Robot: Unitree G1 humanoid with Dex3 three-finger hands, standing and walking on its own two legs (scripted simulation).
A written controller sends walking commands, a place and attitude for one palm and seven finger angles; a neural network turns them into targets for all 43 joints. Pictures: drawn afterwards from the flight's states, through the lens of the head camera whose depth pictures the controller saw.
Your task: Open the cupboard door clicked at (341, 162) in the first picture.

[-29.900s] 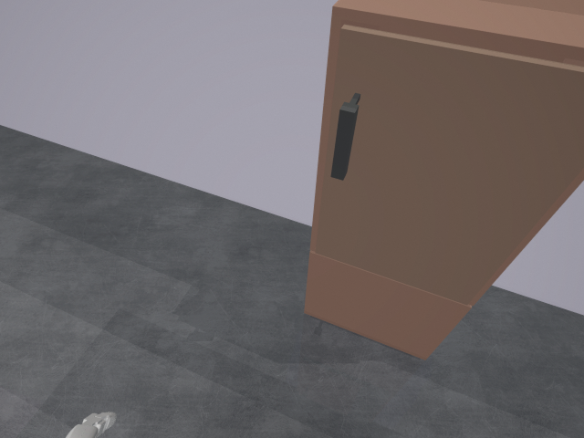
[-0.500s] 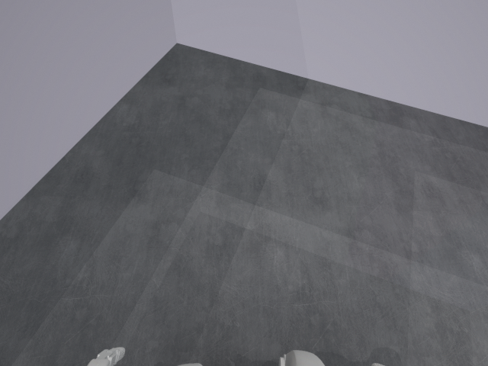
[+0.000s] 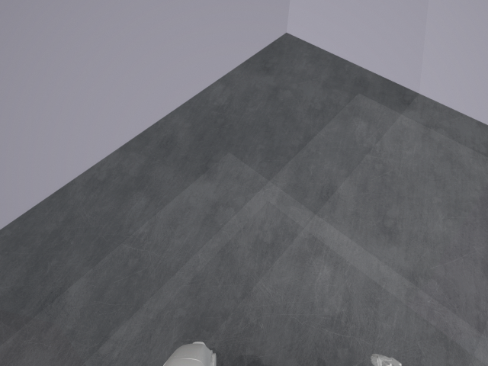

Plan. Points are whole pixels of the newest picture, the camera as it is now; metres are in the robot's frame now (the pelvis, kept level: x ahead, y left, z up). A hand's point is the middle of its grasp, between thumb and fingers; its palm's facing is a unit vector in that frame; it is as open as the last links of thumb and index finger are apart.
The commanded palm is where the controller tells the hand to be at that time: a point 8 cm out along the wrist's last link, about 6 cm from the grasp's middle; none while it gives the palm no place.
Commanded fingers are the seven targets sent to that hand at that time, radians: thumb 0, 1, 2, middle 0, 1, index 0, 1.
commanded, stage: turn to face it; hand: left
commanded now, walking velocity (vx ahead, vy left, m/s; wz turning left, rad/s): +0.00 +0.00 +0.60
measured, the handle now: out of the picture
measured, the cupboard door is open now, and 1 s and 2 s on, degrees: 39 39 39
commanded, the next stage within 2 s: none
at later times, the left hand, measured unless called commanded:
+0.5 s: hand out of the picture +0.10 +0.21 -0.15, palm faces +0.26 -0.92 -0.30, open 7.4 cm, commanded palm none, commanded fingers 0.00 0.90 0.90 -0.20 -0.30 -0.20 -0.30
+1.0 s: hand out of the picture -0.03 +0.22 -0.18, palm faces +0.59 -0.76 -0.27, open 7.4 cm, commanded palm none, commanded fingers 0.00 0.90 0.90 -0.20 -0.30 -0.20 -0.30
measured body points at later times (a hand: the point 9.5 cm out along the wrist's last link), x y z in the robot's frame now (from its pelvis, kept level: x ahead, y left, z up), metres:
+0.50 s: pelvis +0.03 -0.02 -0.01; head +0.10 -0.03 +0.43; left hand +0.09 +0.26 -0.13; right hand +0.16 -0.25 -0.17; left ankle -0.02 +0.11 -0.72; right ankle +0.06 -0.13 -0.74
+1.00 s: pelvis +0.05 +0.00 -0.01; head +0.10 +0.05 +0.43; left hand -0.06 +0.26 -0.16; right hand +0.29 -0.15 -0.14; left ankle -0.01 +0.08 -0.74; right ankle +0.09 -0.15 -0.67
